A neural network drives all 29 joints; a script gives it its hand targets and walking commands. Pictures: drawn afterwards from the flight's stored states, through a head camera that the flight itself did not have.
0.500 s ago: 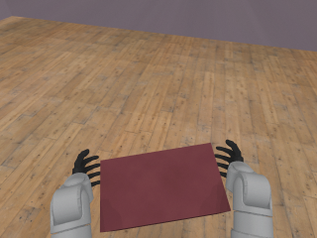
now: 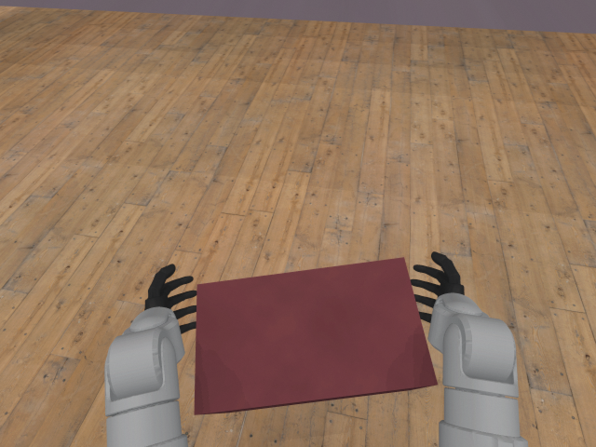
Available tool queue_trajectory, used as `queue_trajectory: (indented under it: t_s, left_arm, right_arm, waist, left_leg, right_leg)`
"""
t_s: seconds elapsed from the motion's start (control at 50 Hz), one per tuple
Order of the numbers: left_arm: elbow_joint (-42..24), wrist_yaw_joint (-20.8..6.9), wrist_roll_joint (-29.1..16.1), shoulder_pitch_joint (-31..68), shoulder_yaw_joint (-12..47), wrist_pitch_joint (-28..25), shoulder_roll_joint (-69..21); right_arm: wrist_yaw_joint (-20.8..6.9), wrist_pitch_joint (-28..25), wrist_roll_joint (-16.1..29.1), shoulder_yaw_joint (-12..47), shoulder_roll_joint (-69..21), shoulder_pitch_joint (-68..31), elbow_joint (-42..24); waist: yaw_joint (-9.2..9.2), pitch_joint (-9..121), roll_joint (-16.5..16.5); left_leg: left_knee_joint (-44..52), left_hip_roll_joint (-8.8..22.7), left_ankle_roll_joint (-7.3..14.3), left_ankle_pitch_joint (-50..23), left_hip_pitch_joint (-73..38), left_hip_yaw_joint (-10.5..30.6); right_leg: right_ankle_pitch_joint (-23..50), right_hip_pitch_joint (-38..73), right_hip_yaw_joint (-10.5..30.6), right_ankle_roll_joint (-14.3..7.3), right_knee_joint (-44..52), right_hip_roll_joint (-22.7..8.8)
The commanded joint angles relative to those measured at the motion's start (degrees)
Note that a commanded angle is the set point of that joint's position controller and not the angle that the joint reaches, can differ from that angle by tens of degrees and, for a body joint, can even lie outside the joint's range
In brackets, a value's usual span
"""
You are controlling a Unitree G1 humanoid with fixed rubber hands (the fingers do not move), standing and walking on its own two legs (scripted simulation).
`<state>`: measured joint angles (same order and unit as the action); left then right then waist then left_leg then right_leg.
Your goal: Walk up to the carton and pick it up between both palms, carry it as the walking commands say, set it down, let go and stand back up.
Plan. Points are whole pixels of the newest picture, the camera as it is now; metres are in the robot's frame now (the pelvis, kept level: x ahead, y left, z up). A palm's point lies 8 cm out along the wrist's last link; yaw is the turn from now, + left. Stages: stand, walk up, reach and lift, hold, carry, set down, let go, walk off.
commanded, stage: carry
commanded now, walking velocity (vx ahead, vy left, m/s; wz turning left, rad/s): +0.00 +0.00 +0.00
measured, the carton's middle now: (310, 340) +0.28 -0.01 -0.04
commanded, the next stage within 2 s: none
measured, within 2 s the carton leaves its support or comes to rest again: neither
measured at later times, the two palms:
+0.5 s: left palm (122, 356) +0.22 +0.20 +0.08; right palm (446, 335) +0.22 -0.16 +0.08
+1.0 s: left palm (157, 369) +0.20 +0.16 +0.08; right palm (493, 347) +0.21 -0.21 +0.08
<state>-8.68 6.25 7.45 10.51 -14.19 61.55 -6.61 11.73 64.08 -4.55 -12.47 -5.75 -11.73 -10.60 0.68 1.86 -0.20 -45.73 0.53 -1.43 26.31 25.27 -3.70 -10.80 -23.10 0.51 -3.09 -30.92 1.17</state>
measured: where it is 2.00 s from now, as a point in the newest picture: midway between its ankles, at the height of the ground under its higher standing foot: outside the picture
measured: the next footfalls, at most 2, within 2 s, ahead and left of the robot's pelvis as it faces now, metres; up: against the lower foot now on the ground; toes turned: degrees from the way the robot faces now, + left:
left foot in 0.14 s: +0.00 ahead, +0.09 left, +0.00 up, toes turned +4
right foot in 0.42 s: +0.01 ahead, -0.12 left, +0.00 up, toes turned -1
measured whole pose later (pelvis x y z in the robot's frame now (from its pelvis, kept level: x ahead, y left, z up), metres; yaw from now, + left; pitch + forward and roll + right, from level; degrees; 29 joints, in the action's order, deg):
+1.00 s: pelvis -0.07 -0.03 +0.00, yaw +2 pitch +3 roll +0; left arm -13.9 6.6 7.5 10.7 -12.3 62.7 -6.6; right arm 10.0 62.7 -4.9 -13.5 -7.0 -9.4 -15.6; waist 0.7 4.9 -0.1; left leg -28.1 1.3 0.8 14.3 16.1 -5.6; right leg -9.9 -19.8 -4.5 -2.5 -28.2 0.2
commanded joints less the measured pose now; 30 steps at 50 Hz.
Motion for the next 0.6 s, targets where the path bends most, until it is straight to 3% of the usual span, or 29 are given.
queue_trajectory:
  t_s: [0.0,0.02,0.04,0.08,0.1,0.12,0.14,0.16,0.18,0.2,0.22,0.24,0.26,0.28,0.3,0.32,0.34,0.36,0.38,0.4,0.42,0.44,0.46,0.48,0.5,0.52,0.54,0.56,0.58]
  left_arm:
    - [-10.83,-19.82,-23.75,28.92,43.77,-0.13,-48.91]
    - [-15.78,-19.91,-25.29,30.98,44.51,-0.10,-47.19]
    - [-13.88,-19.78,-24.82,29.82,44.12,-0.35,-47.55]
    - [-10.18,-19.29,-23.56,25.94,44.90,-0.03,-47.53]
    - [-8.14,-18.74,-21.64,23.87,44.70,-0.18,-46.80]
    - [-7.71,-18.48,-21.66,22.94,45.59,-0.42,-46.55]
    - [-8.21,-18.31,-21.94,25.27,45.89,-0.98,-45.87]
    - [-12.05,-18.48,-23.34,30.40,47.45,-1.23,-46.38]
    - [-15.51,-18.87,-25.83,29.90,50.14,-0.33,-47.79]
    - [-16.53,-18.94,-26.20,30.55,50.19,-0.62,-48.17]
    - [-13.38,-18.64,-24.99,29.75,48.99,-0.89,-48.31]
    - [-16.96,-18.78,-26.22,31.94,49.49,-0.44,-49.33]
    - [-13.20,-19.04,-25.66,30.37,48.60,0.81,-49.03]
    - [-10.21,-18.96,-25.31,26.98,48.34,1.40,-49.47]
    - [-8.08,-19.27,-24.40,24.38,46.34,1.40,-47.79]
    - [-8.85,-19.52,-24.76,23.34,46.79,1.94,-47.42]
    - [-5.97,-19.56,-24.40,25.21,45.29,1.59,-47.29]
    - [-8.78,-19.62,-25.35,24.79,47.46,1.17,-46.67]
    - [-8.12,-19.86,-25.54,26.01,47.64,1.77,-45.31]
    - [-7.35,-19.52,-25.31,28.37,47.30,1.28,-45.16]
    - [-7.71,-19.79,-26.25,30.47,46.81,1.40,-46.62]
    - [-6.48,-20.08,-25.25,27.17,45.61,1.91,-46.77]
    - [-5.92,-20.26,-24.86,27.78,46.10,0.83,-47.37]
    - [-1.41,-19.91,-22.81,26.24,43.74,0.85,-47.90]
    - [-6.03,-19.82,-24.48,26.56,45.13,1.17,-48.63]
    - [-3.67,-19.41,-22.55,24.35,42.59,1.32,-46.48]
    - [-5.29,-19.91,-23.83,27.58,43.91,1.18,-48.13]
    - [-4.71,-19.85,-24.33,31.60,43.43,1.23,-48.95]
    - [1.21,-19.46,-21.09,27.72,40.75,0.65,-47.03]
  right_arm:
    - [-24.11,-2.48,23.84,45.61,-51.26,-32.24,-9.05]
    - [-23.79,-2.04,23.99,45.94,-51.86,-27.71,-8.03]
    - [-23.58,-2.49,24.31,46.36,-51.90,-29.66,-10.39]
    - [-23.45,-2.65,22.47,45.11,-49.65,-26.63,-10.10]
    - [-23.84,-2.99,21.82,43.78,-49.15,-27.44,-8.19]
    - [-24.20,-3.14,20.90,42.69,-48.08,-24.66,-6.53]
    - [-24.63,-3.50,17.81,39.44,-46.77,-19.81,-1.93]
    - [-24.78,-3.96,16.90,38.63,-47.04,-18.76,-1.14]
    - [-24.57,-3.34,19.89,41.93,-48.22,-21.51,-7.94]
    - [-24.91,-3.31,20.54,41.91,-49.15,-23.42,-9.78]
    - [-25.14,-3.10,19.40,41.19,-48.73,-23.30,-8.09]
    - [-25.03,-2.73,20.91,43.62,-49.70,-26.36,-12.13]
    - [-24.59,-2.26,20.62,43.42,-48.54,-26.86,-11.45]
    - [-24.11,-2.01,19.74,42.40,-47.31,-26.13,-11.64]
    - [-24.00,-2.21,18.45,42.01,-45.92,-24.40,-9.69]
    - [-24.14,-1.23,19.81,43.28,-46.74,-23.86,-9.54]
    - [-24.17,-1.58,18.07,41.44,-46.97,-23.38,-4.80]
    - [-24.29,-1.58,18.11,42.14,-46.40,-22.89,-7.36]
    - [-24.43,-0.86,17.47,40.83,-45.46,-18.87,-3.06]
    - [-24.46,-1.73,16.57,38.42,-45.84,-19.33,-1.05]
    - [-24.55,-1.21,17.30,39.49,-47.41,-20.53,-0.01]
    - [-24.51,-0.94,17.42,40.63,-46.78,-22.35,-3.35]
    - [-25.08,-2.08,19.21,42.04,-46.75,-26.71,-6.79]
    - [-25.07,-2.29,18.99,41.56,-46.23,-30.75,-6.93]
    - [-24.92,-1.96,20.59,43.52,-45.71,-30.82,-11.98]
    - [-24.90,-1.42,20.62,42.92,-47.42,-28.47,-6.30]
    - [-24.97,-1.56,20.74,43.79,-46.31,-32.27,-10.20]
    - [-25.14,-1.00,20.55,42.15,-47.52,-31.43,-5.88]
    - [-25.25,-1.23,17.93,39.04,-46.35,-28.45,0.72]
  waist:
    - [-2.26,26.58,-4.97]
    - [-2.01,26.72,-7.99]
    - [-2.17,28.90,-9.77]
    - [-1.49,29.42,-5.76]
    - [-1.28,30.26,-0.94]
    - [-1.31,29.39,8.57]
    - [-1.85,26.16,13.46]
    - [-0.49,23.66,11.26]
    - [-0.19,23.22,7.73]
    - [-0.61,22.71,6.13]
    - [-1.30,21.18,8.28]
    - [-0.93,20.59,4.29]
    - [-0.93,18.55,5.17]
    - [-0.90,18.87,8.52]
    - [-1.46,19.87,7.45]
    - [-1.67,19.00,8.59]
    - [-1.75,20.73,5.16]
    - [-1.78,20.72,2.01]
    - [-1.34,20.56,4.59]
    - [-1.89,20.13,7.11]
    - [-2.12,21.32,2.66]
    - [-1.63,21.87,0.39]
    - [-1.71,19.79,1.43]
    - [-2.07,18.76,-0.09]
    - [-1.54,21.66,-0.37]
    - [-1.60,19.89,-1.72]
    - [-1.45,17.02,-5.05]
    - [-1.64,14.80,-1.70]
    - [-1.85,14.55,-0.22]
  left_leg:
    - [2.71,-2.10,1.82,-2.65,-2.13,0.33]
    - [5.29,-2.81,1.97,-3.14,-3.20,-0.68]
    - [10.10,-1.86,3.44,-5.71,-7.20,0.25]
    - [22.49,-0.34,3.28,-13.18,-15.44,-0.14]
    - [25.02,2.47,3.20,-14.80,-20.16,2.96]
    - [27.30,9.02,3.38,-24.22,-25.99,10.96]
    - [26.26,17.00,5.57,-38.39,-28.64,17.91]
    - [22.97,18.43,9.63,-45.27,-26.73,14.99]
    - [23.70,19.31,10.49,-42.79,-23.93,14.40]
    - [23.56,16.65,10.03,-42.59,-23.87,10.72]
    - [23.32,15.17,9.12,-41.45,-24.03,9.25]
    - [23.28,15.39,10.15,-37.30,-21.18,9.10]
    - [22.72,15.78,9.71,-41.15,-21.39,10.82]
    - [23.16,14.05,9.01,-42.27,-21.27,9.56]
    - [22.51,14.14,8.37,-44.87,-20.59,10.17]
    - [20.80,12.49,7.63,-45.23,-20.13,6.24]
    - [20.49,11.29,6.53,-45.82,-18.41,7.49]
    - [18.91,12.10,5.04,-52.48,-19.14,7.67]
    - [19.14,12.65,3.69,-53.39,-19.76,8.86]
    - [21.05,12.14,3.69,-50.59,-18.79,9.79]
    - [19.38,10.89,4.27,-41.42,-15.70,8.18]
    - [19.44,10.24,3.13,-38.01,-15.56,7.40]
    - [19.93,8.65,2.41,-36.60,-15.44,4.44]
    - [19.19,8.80,3.31,-28.65,-15.80,4.18]
    - [17.90,7.08,4.43,-24.38,-16.20,2.48]
    - [18.21,6.81,3.67,-18.54,-14.03,3.84]
    - [20.42,6.74,4.05,-11.82,-9.85,4.84]
    - [23.37,7.02,4.00,-5.74,-7.52,5.44]
    - [25.11,7.68,4.43,-1.11,-7.56,6.79]
  right_leg:
    - [15.21,19.50,13.65,-3.78,10.45,-14.29]
    - [15.04,18.70,13.02,-3.07,10.69,-13.62]
    - [20.23,19.20,13.47,-4.26,8.97,-13.97]
    - [21.24,17.20,9.06,-3.30,4.85,-11.56]
    - [13.16,13.52,9.52,-2.38,4.59,-10.69]
    - [7.20,7.43,7.50,-0.98,-0.35,-7.89]
    - [-6.03,-2.99,3.33,1.95,-4.66,-2.55]
    - [-10.07,-6.29,-0.19,2.83,-7.37,-2.47]
    - [-10.42,-5.19,-0.57,3.08,-10.96,-3.45]
    - [-10.04,-4.84,-0.79,2.76,-10.98,-2.93]
    - [-8.99,-6.30,-0.11,2.25,-12.17,-2.36]
    - [-9.42,-4.72,-0.90,2.70,-11.72,-2.36]
    - [-9.53,-4.42,-0.15,2.59,-7.21,-2.81]
    - [-8.89,-3.40,-1.17,2.73,-7.75,-2.39]
    - [-6.49,0.29,-0.79,2.18,-2.83,-2.11]
    - [-1.91,3.05,-2.23,2.23,0.11,-2.14]
    - [2.46,6.92,-1.43,1.93,1.64,-2.37]
    - [5.07,7.03,-1.10,2.02,0.61,-3.31]
    - [1.74,6.16,-1.48,2.07,-0.30,-3.29]
    - [-2.30,6.98,-2.25,2.67,0.41,-3.44]
    - [2.25,10.48,0.43,2.16,2.29,-5.76]
    - [7.59,9.77,1.12,2.32,0.25,-6.54]
    - [8.06,7.13,1.40,1.99,-0.97,-7.38]
    - [6.74,5.63,1.33,2.17,1.79,-6.96]
    - [11.39,8.11,1.81,1.68,1.94,-8.52]
    - [10.10,8.42,3.16,1.13,2.38,-8.83]
    - [4.29,8.33,3.05,1.65,4.07,-8.46]
    - [-2.59,7.12,3.14,1.24,3.95,-8.35]
    - [-6.88,6.27,2.17,1.30,3.79,-7.28]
